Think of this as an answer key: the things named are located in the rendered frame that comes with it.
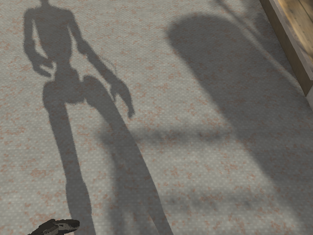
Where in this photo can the robot left hand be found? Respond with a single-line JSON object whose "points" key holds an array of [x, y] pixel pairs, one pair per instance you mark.
{"points": [[56, 227]]}

